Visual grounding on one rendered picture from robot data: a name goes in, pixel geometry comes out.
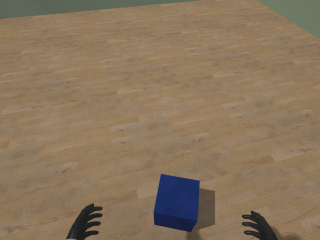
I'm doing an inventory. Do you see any carton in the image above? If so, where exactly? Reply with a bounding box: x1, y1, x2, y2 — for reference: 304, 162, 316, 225
153, 174, 200, 232

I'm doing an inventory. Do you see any left robot hand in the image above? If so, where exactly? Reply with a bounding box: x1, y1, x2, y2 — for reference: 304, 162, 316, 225
66, 203, 103, 240

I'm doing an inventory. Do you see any right robot hand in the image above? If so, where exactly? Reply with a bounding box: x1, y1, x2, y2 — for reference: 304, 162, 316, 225
242, 211, 278, 240

